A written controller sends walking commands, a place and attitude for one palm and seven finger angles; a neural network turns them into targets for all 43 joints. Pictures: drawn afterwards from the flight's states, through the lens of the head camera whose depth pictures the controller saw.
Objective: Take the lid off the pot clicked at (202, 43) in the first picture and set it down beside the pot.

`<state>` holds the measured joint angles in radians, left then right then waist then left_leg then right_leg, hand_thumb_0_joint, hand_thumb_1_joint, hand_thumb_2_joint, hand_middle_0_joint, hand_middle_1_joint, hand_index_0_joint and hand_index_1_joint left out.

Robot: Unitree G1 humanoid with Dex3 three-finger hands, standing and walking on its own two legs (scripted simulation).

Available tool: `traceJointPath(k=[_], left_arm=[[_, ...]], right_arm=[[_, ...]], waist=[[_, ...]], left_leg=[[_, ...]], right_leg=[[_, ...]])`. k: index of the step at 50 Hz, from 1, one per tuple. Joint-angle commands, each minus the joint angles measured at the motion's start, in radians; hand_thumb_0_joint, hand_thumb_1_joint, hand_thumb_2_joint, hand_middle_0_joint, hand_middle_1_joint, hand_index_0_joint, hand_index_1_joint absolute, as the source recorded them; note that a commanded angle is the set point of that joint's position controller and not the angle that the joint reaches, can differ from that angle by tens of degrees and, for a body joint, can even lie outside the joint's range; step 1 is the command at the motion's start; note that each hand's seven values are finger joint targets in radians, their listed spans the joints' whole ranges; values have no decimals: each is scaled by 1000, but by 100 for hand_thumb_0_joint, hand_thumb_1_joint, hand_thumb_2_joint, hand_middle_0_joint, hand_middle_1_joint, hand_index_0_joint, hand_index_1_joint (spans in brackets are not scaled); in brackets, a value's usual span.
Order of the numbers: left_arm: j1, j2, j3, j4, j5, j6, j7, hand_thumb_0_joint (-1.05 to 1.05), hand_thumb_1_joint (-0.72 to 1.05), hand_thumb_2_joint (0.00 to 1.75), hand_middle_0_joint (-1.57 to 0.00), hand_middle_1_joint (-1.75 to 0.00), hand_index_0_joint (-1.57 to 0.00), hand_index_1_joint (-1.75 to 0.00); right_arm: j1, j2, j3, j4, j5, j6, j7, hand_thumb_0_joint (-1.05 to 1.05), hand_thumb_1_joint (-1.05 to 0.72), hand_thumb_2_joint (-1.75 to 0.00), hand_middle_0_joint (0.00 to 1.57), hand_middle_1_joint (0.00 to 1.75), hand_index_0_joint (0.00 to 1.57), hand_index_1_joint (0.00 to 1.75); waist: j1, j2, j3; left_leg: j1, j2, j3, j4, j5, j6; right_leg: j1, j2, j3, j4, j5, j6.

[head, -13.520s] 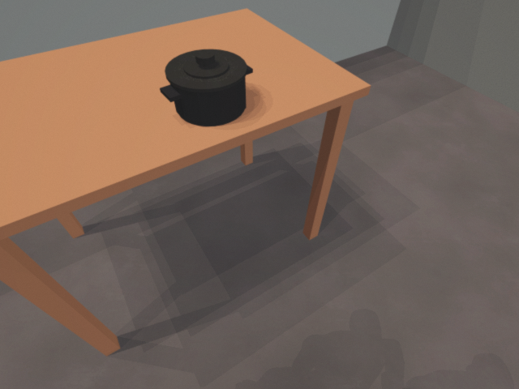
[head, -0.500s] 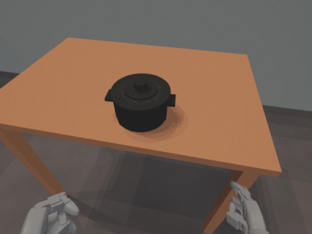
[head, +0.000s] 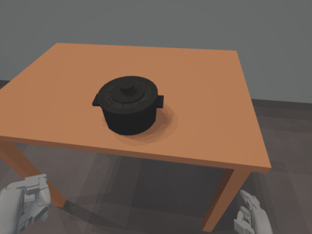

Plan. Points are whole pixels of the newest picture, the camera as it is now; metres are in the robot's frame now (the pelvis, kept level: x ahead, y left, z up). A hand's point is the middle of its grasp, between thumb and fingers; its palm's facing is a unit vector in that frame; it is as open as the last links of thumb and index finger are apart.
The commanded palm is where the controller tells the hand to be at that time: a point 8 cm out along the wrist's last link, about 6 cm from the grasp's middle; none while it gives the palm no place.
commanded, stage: raise the hand higher, near the body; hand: left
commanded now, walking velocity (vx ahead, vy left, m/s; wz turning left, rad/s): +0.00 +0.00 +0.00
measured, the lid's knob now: (126, 86) +0.49 +0.15 +0.13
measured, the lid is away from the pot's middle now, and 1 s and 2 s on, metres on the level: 0.00 0.00 0.00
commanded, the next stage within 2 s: reach forward and open the fingers in 0.42 s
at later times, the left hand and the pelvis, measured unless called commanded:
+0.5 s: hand (34, 178) +0.17 +0.25 +0.15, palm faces +0.36 -0.83 -0.42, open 3.1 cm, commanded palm +0.12 +0.29 +0.18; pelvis +0.00 +0.02 +0.00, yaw +0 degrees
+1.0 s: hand (20, 170) +0.19 +0.30 +0.15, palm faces -0.16 -0.01 -0.99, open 3.8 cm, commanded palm +0.17 +0.29 +0.22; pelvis -0.02 +0.04 +0.00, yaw +2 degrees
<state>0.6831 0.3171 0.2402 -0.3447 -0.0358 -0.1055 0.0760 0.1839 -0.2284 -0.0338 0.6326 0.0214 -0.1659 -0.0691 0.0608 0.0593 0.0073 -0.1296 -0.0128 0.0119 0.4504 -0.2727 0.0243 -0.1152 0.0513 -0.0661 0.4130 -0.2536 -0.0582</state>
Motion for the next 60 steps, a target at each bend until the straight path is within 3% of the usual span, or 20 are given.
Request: traceJointPath(k=[1, 26, 27, 28, 29, 31, 33, 35, 37, 40, 43, 45, 47, 50, 52, 54, 55, 57, 59, 60], left_arm=[[-26, 156, 121, -240, -7, -77, 21, 0, 90, 90, -130, -150, -130, -150], [-199, 174, 158, -371, -24, -100, 19, 0, 90, 90, -130, -150, -130, -150], [-237, 407, 106, -431, 404, -8, 53, 0, 87, 92, -129, -146, -129, -146], [-274, 318, 89, -529, 407, 43, 75, 0, 84, 94, -128, -143, -128, -143], [-258, 366, 94, -488, 507, 91, 88, 0, 81, 96, -127, -139, -127, -139], [-146, 408, 119, -413, 641, 169, 68, 0, 74, 100, -126, -132, -126, -132], [-204, 462, 103, -403, 727, 217, 20, 0, 68, 105, -124, -125, -124, -125], [-299, 509, 83, -428, 767, 234, -39, 0, 62, 109, -122, -118, -122, -118], [-261, 525, 73, -352, 773, 243, -100, 0, 55, 113, -121, -111, -121, -111], [-349, 578, 71, -383, 750, 228, -192, 0, 46, 119, -118, -100, -118, -100], [-422, 626, 86, -267, 742, 217, -268, 0, 36, 126, -115, -90, -115, -90], [-550, 676, 95, -291, 739, 196, -311, 0, 30, 130, -112, -83, -112, -83], [-586, 647, 59, -266, 727, 184, -349, 0, 24, 134, -110, -76, -110, -76], [-657, 682, 81, -269, 725, 159, -382, 0, 14, 140, -106, -65, -106, -65], [-658, 683, 91, -200, 725, 151, -391, 0, 9, 142, -104, -58, -104, -58], [-684, 687, 105, -155, 724, 160, -392, 0, 3, 144, -101, -51, -101, -51], [-803, 676, 59, -172, 726, 152, -404, 0, 0, 144, -100, -47, -100, -47], [-852, 659, 30, -173, 722, 143, -404, 0, -6, 146, -98, -40, -98, -40], [-800, 682, 69, -137, 734, 157, -400, 0, -12, 149, -95, -33, -95, -33], [-896, 707, 57, -145, 744, 156, -412, 0, -15, 150, -94, -29, -94, -29]], right_arm=[[-137, -66, -14, -177, 0, -57, 2, 0, -90, -90, 20, 30, 20, 30], [-141, -73, 15, -187, -5, -55, 26, 0, -90, -90, 20, 30, 20, 30], [-166, -154, 27, -219, -31, 11, 36, 0, -90, -90, 20, 30, 20, 30], [-171, -115, 25, -275, -27, 45, 48, 0, -90, -90, 20, 30, 20, 30], [-180, -116, 24, -273, -19, 69, 55, 0, -90, -90, 20, 30, 20, 30], [-185, -129, 19, -281, -21, 141, 70, 0, -90, -90, 20, 30, 20, 30], [-215, -146, 23, -302, -7, 199, 79, 0, -90, -90, 20, 30, 20, 30], [-234, -148, 25, -311, 12, 212, 81, 0, -90, -90, 20, 30, 20, 30], [-211, -151, 19, -293, 20, 216, 81, 0, -90, -90, 20, 30, 20, 30], [-216, -153, 19, -292, 29, 203, 85, 0, -90, -90, 20, 30, 20, 30], [-193, -159, 18, -263, 27, 194, 75, 0, -90, -90, 20, 30, 20, 30], [-204, -158, 23, -265, 30, 185, 76, 0, -90, -90, 20, 30, 20, 30], [-199, -155, 21, -261, 29, 173, 74, 0, -90, -90, 20, 30, 20, 30], [-189, -152, 24, -262, 25, 162, 80, 0, -90, -90, 20, 30, 20, 30], [-177, -156, 20, -256, 24, 160, 80, 0, -90, -90, 20, 30, 20, 30], [-200, -163, 24, -268, 32, 160, 85, 0, -90, -90, 20, 30, 20, 30], [-201, -155, 28, -258, 31, 167, 82, 0, -90, -90, 20, 30, 20, 30], [-204, -153, 26, -265, 33, 152, 77, 0, -90, -90, 20, 30, 20, 30], [-211, -157, 26, -280, 32, 141, 83, 0, -90, -90, 20, 30, 20, 30], [-208, -153, 31, -263, 29, 152, 83, 0, -90, -90, 20, 30, 20, 30]], waist=[[5, -15, -43], [6, -16, -39], [23, 87, -39], [22, 147, -72], [33, 148, -49], [57, 56, -113], [44, 17, -120], [33, 46, -181], [31, 11, -178], [23, 6, -222], [13, -46, -147], [10, 1, -183], [9, 27, -179], [12, 28, -226], [16, -9, -188], [8, 5, -156], [3, 7, -176], [8, 43, -176], [15, 47, -190], [17, 40, -229]], left_leg=[[48, 22, -9, -41, 253, 21], [42, 42, -45, -67, 231, 6], [-83, 15, -21, -47, 247, 1], [-90, 19, -18, -48, 272, -17], [-109, 26, -27, -49, 246, -28], [-126, 25, -19, -40, 247, -15], [-128, 21, -24, -34, 229, -5], [-103, 30, -39, -31, 231, 2], [-77, 32, -54, -32, 287, 6], [-51, 28, -71, -23, 371, 11], [-63, 19, -79, -41, 331, 20], [-44, 9, -81, -37, 335, 22], [-11, 8, -93, -44, 350, 22], [10, 0, -96, -43, 357, 22], [-5, 1, -90, -54, 311, 22], [-3, -3, -88, -48, 276, 20], [-23, -5, -86, -72, 228, 20], [-7, 1, -102, -83, 193, 19], [8, -5, -103, -65, 205, 20], [-9, -3, -106, -90, 184, 19]], right_leg=[[-24, -88, 59, -95, 200, 52], [-23, -76, 38, -69, 151, 36], [-104, -52, 77, -11, 152, 37], [-86, -64, 27, 14, 140, 23], [-89, -48, 54, 26, 113, 12], [-62, -42, 55, 35, 106, 11], [-66, -48, 69, 26, 111, 19], [-56, -55, 65, 30, 112, 27], [-64, -59, 56, 15, 153, 37], [-38, -66, 45, 15, 228, 49], [-72, -65, 34, -17, 209, 57], [-49, -69, 34, -14, 216, 55], [-69, -67, 29, -21, 207, 58], [-55, -60, 21, -22, 202, 56], [-69, -59, 19, -34, 173, 57], [-81, -44, 26, -32, 151, 45], [-84, -56, 17, -42, 108, 55], [-91, -56, 16, -34, 69, 52], [-83, -43, 27, -21, 79, 38], [-66, -54, 22, -26, 67, 44]])
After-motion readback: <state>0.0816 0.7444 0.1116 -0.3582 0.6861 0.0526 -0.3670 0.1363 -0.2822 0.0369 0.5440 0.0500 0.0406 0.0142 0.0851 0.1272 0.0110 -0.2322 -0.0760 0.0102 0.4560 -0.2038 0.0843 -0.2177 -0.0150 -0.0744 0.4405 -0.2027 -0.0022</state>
